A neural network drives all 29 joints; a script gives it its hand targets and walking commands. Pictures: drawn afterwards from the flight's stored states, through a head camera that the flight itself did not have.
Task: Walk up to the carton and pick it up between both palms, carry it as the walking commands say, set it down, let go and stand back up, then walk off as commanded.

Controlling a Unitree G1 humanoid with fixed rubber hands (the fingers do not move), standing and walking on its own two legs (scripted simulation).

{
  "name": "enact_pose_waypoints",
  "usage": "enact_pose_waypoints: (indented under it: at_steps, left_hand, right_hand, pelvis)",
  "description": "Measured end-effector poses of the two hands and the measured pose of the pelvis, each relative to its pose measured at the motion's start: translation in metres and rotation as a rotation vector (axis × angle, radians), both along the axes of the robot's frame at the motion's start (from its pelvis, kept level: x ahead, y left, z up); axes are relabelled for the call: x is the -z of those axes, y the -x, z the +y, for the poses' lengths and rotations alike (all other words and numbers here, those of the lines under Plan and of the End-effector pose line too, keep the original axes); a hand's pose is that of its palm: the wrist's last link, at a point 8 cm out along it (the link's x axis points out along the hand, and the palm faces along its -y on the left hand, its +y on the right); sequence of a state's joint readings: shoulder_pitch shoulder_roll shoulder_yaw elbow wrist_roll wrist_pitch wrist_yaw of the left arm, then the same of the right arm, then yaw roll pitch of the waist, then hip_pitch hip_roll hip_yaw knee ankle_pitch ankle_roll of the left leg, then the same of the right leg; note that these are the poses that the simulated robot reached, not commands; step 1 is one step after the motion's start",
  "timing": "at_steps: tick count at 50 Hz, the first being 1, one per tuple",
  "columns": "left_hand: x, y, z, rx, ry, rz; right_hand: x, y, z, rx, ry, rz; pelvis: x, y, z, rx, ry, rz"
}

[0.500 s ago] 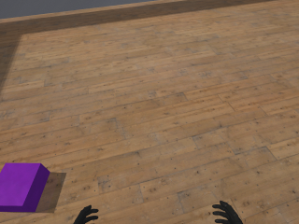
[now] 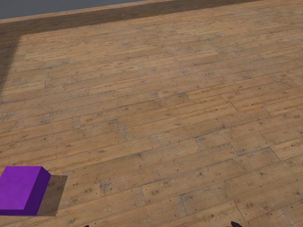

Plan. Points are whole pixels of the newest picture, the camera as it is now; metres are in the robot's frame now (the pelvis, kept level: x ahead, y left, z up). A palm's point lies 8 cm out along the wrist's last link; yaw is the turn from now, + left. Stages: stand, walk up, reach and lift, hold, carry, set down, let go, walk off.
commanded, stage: stand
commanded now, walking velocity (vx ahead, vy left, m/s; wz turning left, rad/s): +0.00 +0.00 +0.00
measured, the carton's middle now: (20, 190) +0.48 +0.84 -0.69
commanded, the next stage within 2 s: walk up in 0.62 s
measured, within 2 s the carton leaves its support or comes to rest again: neither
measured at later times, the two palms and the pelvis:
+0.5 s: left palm out of the picture +0.05 +0.23 -0.13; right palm out of the picture +0.03 -0.22 -0.13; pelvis +0.01 +0.00 +0.01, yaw +0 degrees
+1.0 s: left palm out of the picture +0.00 +0.30 -0.12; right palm out of the picture +0.08 -0.23 -0.12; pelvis +0.00 +0.04 +0.00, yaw +11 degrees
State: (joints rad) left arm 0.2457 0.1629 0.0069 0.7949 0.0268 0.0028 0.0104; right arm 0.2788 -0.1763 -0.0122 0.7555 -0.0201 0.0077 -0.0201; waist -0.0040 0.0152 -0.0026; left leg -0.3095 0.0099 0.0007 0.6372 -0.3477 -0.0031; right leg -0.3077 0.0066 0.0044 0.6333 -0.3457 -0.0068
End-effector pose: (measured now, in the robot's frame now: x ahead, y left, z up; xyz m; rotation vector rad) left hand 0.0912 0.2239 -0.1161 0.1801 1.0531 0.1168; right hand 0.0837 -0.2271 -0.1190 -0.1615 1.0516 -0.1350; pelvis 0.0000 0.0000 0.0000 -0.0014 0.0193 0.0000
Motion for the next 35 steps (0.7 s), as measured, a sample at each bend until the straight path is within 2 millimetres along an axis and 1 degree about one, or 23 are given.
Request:
enact_pose_waypoints:
  at_steps: [4, 16, 23, 31, 35]
  left_hand:
    - [0.002, 0.002, 0.002, -0.008, 0.002, 0.017]
    - [0.007, 0.017, 0.005, -0.033, 0.004, 0.099]
    - [0.009, 0.033, 0.01, -0.062, -0.005, 0.163]
    - [0.012, 0.057, 0.007, -0.082, 0.004, 0.243]
    - [0.013, 0.066, 0.006, -0.088, 0.005, 0.274]
  right_hand:
    - [0.001, 0.01, 0.0, 0.012, 0.004, 0.036]
    - [0.006, 0.036, 0.002, 0.052, 0.002, 0.137]
    - [0.008, 0.047, 0.006, 0.064, -0.005, 0.189]
    - [0.01, 0.06, 0.009, 0.087, -0.01, 0.245]
    - [0.011, 0.068, 0.012, 0.088, -0.017, 0.277]
  pelvis:
    - [-0.002, -0.001, 0.001, 0.001, 0.001, 0.001]
    - [-0.006, -0.006, 0.003, 0.004, 0.002, -0.01]
    - [-0.009, -0.007, 0.004, 0.003, 0.002, -0.018]
    - [-0.012, -0.008, 0.004, 0.009, 0.003, -0.03]
    - [-0.013, -0.008, 0.005, 0.009, 0.003, -0.037]
